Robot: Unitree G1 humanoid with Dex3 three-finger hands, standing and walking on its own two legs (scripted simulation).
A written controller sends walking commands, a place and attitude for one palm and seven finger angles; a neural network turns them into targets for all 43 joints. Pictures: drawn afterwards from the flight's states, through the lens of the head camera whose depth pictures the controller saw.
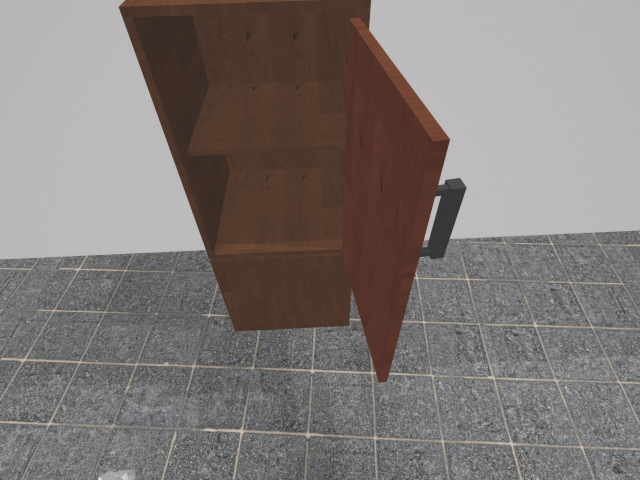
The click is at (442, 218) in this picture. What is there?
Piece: cupboard door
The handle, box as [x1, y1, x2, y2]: [420, 178, 466, 258]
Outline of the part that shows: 459,178 445,180 444,184 438,185 435,196 440,195 440,201 428,244 426,247 423,247 421,249 420,256 429,255 431,258 443,256 466,187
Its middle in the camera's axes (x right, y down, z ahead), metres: +0.15 -0.02 +0.54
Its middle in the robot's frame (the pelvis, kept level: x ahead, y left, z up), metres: +0.44 -0.13 +0.09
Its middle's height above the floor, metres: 0.86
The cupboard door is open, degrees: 98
